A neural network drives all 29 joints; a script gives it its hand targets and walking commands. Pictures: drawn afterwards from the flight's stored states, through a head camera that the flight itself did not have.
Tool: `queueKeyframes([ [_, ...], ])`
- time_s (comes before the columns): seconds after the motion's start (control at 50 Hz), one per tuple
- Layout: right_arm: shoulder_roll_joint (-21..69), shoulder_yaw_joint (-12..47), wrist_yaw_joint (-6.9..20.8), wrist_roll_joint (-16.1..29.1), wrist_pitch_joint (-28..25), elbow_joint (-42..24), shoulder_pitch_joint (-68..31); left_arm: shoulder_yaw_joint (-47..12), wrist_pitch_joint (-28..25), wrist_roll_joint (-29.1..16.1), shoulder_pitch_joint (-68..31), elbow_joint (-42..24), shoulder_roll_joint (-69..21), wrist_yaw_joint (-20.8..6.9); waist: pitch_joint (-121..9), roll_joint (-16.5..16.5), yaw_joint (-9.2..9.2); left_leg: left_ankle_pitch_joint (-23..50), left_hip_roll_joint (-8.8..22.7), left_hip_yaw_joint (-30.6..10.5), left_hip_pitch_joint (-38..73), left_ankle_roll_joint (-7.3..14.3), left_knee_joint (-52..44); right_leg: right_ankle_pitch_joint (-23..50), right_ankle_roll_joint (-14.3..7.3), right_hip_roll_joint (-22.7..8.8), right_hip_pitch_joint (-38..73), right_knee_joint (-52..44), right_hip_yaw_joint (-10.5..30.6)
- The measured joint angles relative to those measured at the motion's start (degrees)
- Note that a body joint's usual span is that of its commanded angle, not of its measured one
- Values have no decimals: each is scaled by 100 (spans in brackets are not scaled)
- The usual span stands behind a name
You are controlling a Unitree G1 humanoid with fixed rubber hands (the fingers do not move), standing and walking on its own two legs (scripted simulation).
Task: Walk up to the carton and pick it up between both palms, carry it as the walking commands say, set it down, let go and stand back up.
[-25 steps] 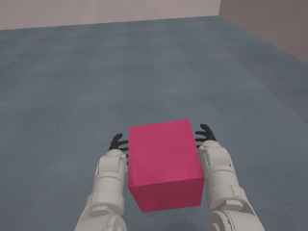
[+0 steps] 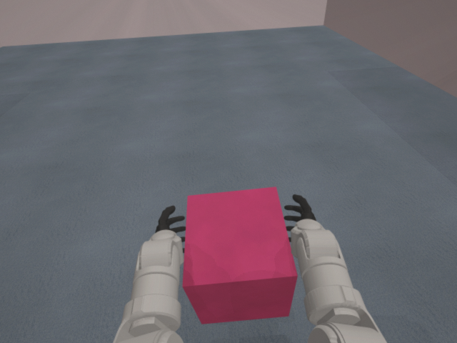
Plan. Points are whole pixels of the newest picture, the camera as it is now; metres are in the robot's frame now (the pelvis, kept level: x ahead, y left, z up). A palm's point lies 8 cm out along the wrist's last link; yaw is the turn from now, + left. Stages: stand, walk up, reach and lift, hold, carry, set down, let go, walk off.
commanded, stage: reach and lift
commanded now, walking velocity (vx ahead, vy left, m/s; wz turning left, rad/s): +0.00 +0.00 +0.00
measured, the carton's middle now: (238, 256) +0.33 -0.01 -0.04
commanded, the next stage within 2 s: hold in 0.12 s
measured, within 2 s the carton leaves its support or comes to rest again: neither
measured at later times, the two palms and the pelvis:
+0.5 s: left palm (165, 243) +0.30 +0.13 +0.06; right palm (308, 234) +0.30 -0.14 +0.06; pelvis +0.00 +0.00 +0.00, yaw +0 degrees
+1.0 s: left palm (165, 243) +0.29 +0.13 +0.07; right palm (310, 229) +0.30 -0.14 +0.08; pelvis -0.01 +0.00 +0.00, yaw +0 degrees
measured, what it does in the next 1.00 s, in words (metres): stands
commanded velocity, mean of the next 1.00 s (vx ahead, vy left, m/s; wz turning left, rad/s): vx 0.00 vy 0.02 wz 0.06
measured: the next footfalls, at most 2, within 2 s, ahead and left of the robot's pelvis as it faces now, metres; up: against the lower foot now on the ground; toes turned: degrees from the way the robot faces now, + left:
right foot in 1.74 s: +0.09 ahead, -0.05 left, +0.00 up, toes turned +5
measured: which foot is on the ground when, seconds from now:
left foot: down 0.00-1.00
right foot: down 0.00-1.00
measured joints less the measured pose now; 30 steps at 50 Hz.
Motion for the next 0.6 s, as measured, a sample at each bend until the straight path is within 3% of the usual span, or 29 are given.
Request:
queueKeyframes([
  [0.34,11,0,-13,-92,6,1,-55,0,13,37,-22,6,-9,-13,-1,68,0,33,9,0,4,-3,-5,34,-5,9,0,0,0],
  [0.6,11,42,-18,108,5,-3,174,-13,80,-4,41,-11,10,20,-115,31,0,52,10,0,50,-15,-41,39,-12,9,31,-5,0],
])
